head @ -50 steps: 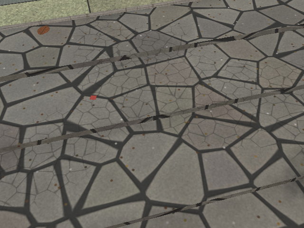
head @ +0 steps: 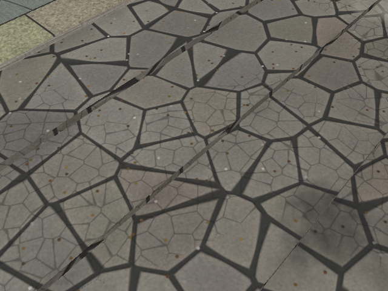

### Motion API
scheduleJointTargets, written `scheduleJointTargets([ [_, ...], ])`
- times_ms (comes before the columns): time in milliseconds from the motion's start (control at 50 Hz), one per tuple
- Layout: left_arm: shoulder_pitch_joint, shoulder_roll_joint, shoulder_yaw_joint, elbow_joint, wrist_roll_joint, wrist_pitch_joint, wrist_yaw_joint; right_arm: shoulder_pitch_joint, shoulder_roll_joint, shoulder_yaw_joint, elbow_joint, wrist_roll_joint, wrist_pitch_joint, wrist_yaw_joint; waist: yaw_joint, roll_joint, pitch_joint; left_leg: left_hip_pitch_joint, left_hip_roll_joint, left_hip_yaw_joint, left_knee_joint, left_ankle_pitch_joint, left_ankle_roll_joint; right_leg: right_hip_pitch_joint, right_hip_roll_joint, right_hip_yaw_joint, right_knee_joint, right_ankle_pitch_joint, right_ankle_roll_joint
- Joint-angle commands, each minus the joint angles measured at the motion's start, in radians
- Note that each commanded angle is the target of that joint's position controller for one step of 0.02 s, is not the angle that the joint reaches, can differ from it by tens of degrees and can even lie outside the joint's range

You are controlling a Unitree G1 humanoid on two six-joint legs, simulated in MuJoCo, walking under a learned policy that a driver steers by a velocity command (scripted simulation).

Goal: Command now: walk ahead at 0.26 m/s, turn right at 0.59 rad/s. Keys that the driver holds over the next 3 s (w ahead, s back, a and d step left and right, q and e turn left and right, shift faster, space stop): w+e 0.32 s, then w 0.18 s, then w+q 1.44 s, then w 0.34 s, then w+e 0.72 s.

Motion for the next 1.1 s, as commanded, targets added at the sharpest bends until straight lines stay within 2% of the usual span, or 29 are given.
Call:
scheduleJointTargets([
  [20,-0.024,0.147,0.039,-0.083,-0.020,-0.004,0.007,0.103,-0.134,-0.043,-0.025,-0.014,-0.040,0.008,-0.054,-0.018,-0.097,0.287,-0.018,0.049,-0.246,0.173,0.027,-0.076,-0.102,0.194,-0.184,-0.504,-0.032],
  [40,-0.067,0.132,0.036,-0.103,-0.025,-0.008,0.007,0.204,-0.178,-0.061,0.005,-0.033,-0.046,0.007,-0.100,0.061,-0.117,0.479,0.081,-0.037,-0.320,0.166,0.078,-0.229,-0.034,0.099,-0.074,-0.446,0.042],
  [60,-0.082,0.060,0.015,-0.114,-0.028,-0.014,-0.002,0.254,-0.224,-0.083,0.015,-0.030,-0.047,0.002,-0.112,0.264,-0.164,0.582,0.290,-0.261,-0.383,0.106,0.146,-0.323,0.023,-0.011,0.223,-0.424,0.066],
  [80,-0.072,0.061,0.014,-0.103,-0.013,-0.019,-0.012,0.184,-0.169,-0.061,-0.031,-0.019,-0.046,-0.009,-0.089,0.182,-0.127,0.514,0.359,-0.300,-0.414,0.183,0.155,-0.309,-0.004,0.026,0.371,-0.383,0.082],
  [100,-0.053,0.083,0.027,-0.129,-0.027,-0.013,-0.016,0.088,-0.218,-0.072,-0.055,-0.032,-0.041,-0.010,-0.003,0.288,-0.122,0.443,0.416,-0.386,-0.473,0.076,0.214,-0.364,-0.039,-0.048,0.505,-0.322,0.093],
  [140,-0.011,0.139,0.041,-0.081,-0.013,0.000,-0.023,0.002,-0.127,-0.049,-0.097,-0.022,-0.042,-0.022,0.010,0.247,-0.064,0.342,0.326,-0.231,-0.503,0.060,0.183,-0.327,-0.110,-0.097,0.704,-0.192,0.126],
  [160,0.026,0.105,0.032,-0.063,-0.013,0.011,-0.034,0.002,-0.108,-0.039,-0.107,-0.025,-0.042,-0.022,0.022,0.253,-0.061,0.297,0.258,-0.110,-0.500,0.089,0.149,-0.263,-0.111,-0.154,0.732,-0.180,0.147],
  [240,-0.073,0.036,-0.003,-0.103,-0.024,0.010,-0.069,0.062,-0.174,-0.052,-0.114,-0.023,-0.041,-0.019,-0.010,0.236,-0.003,0.219,0.204,0.071,-0.481,0.061,0.130,-0.069,-0.150,-0.227,0.420,-0.219,0.148],
  [300,0.024,0.057,0.000,-0.058,-0.033,0.007,-0.080,0.056,-0.204,-0.066,-0.125,-0.015,-0.036,-0.003,0.020,0.256,-0.015,0.160,0.255,0.082,-0.372,0.006,0.177,0.128,-0.147,-0.283,0.238,-0.321,0.120],
  [320,0.123,0.061,0.005,-0.013,-0.034,0.006,-0.081,0.042,-0.187,-0.062,-0.129,-0.010,-0.030,0.003,0.060,0.212,-0.030,0.116,0.250,0.110,-0.256,-0.007,0.184,0.234,-0.137,-0.313,0.143,-0.279,0.100],
  [360,0.395,0.110,0.029,0.117,-0.036,-0.007,-0.078,0.044,-0.081,-0.025,-0.139,-0.043,-0.026,0.018,0.164,-0.129,-0.045,-0.150,0.146,0.208,0.395,-0.080,0.136,0.518,-0.105,-0.241,0.031,-0.267,0.061],
  [380,0.377,0.156,0.006,0.098,-0.016,-0.027,-0.078,0.052,0.081,0.020,-0.166,-0.047,-0.039,0.033,0.069,-0.358,-0.021,-0.506,0.111,0.162,0.879,-0.313,0.097,0.533,-0.265,0.078,0.163,-0.009,0.017],
  [400,0.326,0.258,0.025,0.042,-0.013,-0.068,-0.092,0.052,0.023,0.020,-0.250,0.024,-0.085,0.045,0.056,-0.410,-0.088,-0.664,0.050,0.057,0.950,-0.146,0.075,0.484,-0.475,0.664,-0.238,-0.074,-0.172],
  [420,0.300,0.229,0.025,0.057,-0.015,-0.091,-0.101,-0.053,-0.071,0.003,-0.277,0.069,-0.102,0.047,0.060,-0.136,0.011,-0.783,0.109,0.042,0.973,-0.022,0.053,0.477,-0.549,0.652,-0.294,-0.230,-0.263],
  [440,0.246,0.189,0.011,0.075,-0.006,-0.099,-0.096,-0.113,-0.092,0.007,-0.279,0.053,-0.105,0.045,0.057,-0.034,0.088,-0.787,0.145,0.038,0.929,0.070,0.039,0.387,-0.514,0.501,-0.253,-0.182,-0.248],
  [460,0.179,0.148,-0.005,0.076,0.006,-0.102,-0.087,-0.071,-0.074,0.013,-0.249,0.019,-0.097,0.039,0.015,-0.020,0.083,-0.693,0.177,0.035,0.901,0.141,0.024,0.285,-0.439,0.354,-0.217,-0.129,-0.214],
  [500,0.109,0.074,-0.033,0.087,0.016,-0.103,-0.062,0.000,-0.087,0.003,-0.232,0.016,-0.080,0.044,-0.046,-0.098,0.089,-0.575,0.191,0.034,0.782,0.235,-0.001,0.171,-0.345,0.160,-0.237,-0.046,-0.167],
  [600,0.213,0.060,-0.036,0.138,0.015,-0.101,-0.009,-0.165,0.015,0.048,-0.296,0.009,-0.073,0.063,0.027,-0.005,0.068,-0.453,0.136,0.144,0.324,0.411,0.013,0.230,-0.253,-0.142,-0.325,0.264,-0.101],
  [640,0.276,0.076,-0.035,0.167,0.013,-0.098,-0.008,-0.221,0.041,0.057,-0.316,0.021,-0.078,0.079,0.053,-0.020,0.064,-0.389,0.092,0.203,0.186,0.418,0.049,0.312,-0.279,-0.185,-0.373,0.383,-0.097],
  [720,0.251,0.117,-0.024,0.171,0.013,-0.092,-0.009,-0.121,-0.022,0.025,-0.313,0.022,-0.067,0.093,-0.023,-0.119,-0.048,-0.218,-0.020,0.235,0.086,0.324,0.144,0.519,-0.333,-0.271,-0.190,1.028,-0.065],
  [760,0.166,0.153,-0.008,0.154,0.018,-0.075,0.001,0.130,-0.097,-0.012,-0.247,0.019,-0.048,0.089,-0.165,-0.140,-0.171,0.060,-0.076,0.220,0.002,0.313,0.186,0.527,-0.319,-0.301,0.089,1.191,-0.032],
  [780,0.150,0.157,-0.005,0.129,0.018,-0.078,0.006,0.286,-0.152,-0.037,-0.202,0.011,-0.036,0.080,-0.232,-0.062,-0.236,0.348,-0.049,0.108,-0.042,0.346,0.206,0.340,-0.275,-0.290,0.328,0.979,-0.005],
  [800,0.244,0.010,-0.039,0.079,0.034,-0.093,-0.010,0.328,-0.238,-0.059,-0.183,0.005,-0.040,0.070,-0.128,0.256,-0.319,0.678,0.205,-0.442,-0.173,0.100,0.380,-0.098,-0.064,-0.238,0.786,0.106,0.065],
  [820,0.208,0.045,-0.038,0.078,0.039,-0.140,-0.041,0.288,-0.193,-0.044,-0.201,0.000,-0.043,0.058,-0.124,0.268,-0.426,0.711,0.294,-0.816,-0.391,-0.055,0.407,-0.226,0.001,-0.016,0.950,-0.311,0.038],
  [840,0.137,0.093,-0.018,0.047,-0.010,-0.163,-0.062,0.211,-0.158,-0.032,-0.217,-0.006,-0.054,0.051,-0.093,0.193,-0.240,0.567,0.304,-0.727,-0.442,-0.131,0.361,-0.328,-0.050,0.007,0.972,-0.269,0.028],
  [880,0.038,0.066,-0.026,0.014,-0.007,-0.177,-0.053,0.152,-0.121,-0.024,-0.213,0.004,-0.070,0.054,-0.030,-0.008,-0.055,0.279,0.228,-0.489,-0.472,0.047,0.305,-0.293,-0.136,-0.047,0.821,-0.172,0.012],
  [920,0.069,0.068,-0.019,0.014,0.006,-0.154,-0.036,0.104,-0.093,-0.019,-0.234,-0.009,-0.078,0.055,0.027,0.050,-0.042,0.152,0.150,-0.348,-0.501,0.171,0.287,-0.197,-0.182,-0.046,0.736,-0.113,0.018],
  [960,0.054,0.064,-0.016,0.006,0.022,-0.137,-0.027,0.126,-0.095,-0.021,-0.230,0.007,-0.085,0.046,0.029,0.067,-0.032,0.119,0.131,-0.284,-0.530,0.256,0.298,-0.205,-0.191,-0.069,0.669,-0.079,0.050],
  [1100,-0.192,0.042,-0.018,-0.057,0.022,-0.142,-0.023,0.280,-0.138,-0.032,-0.197,0.017,-0.060,0.004,-0.064,0.103,-0.011,0.209,0.112,-0.253,-0.513,0.286,0.262,-0.321,-0.145,-0.075,0.310,0.205,0.141],
])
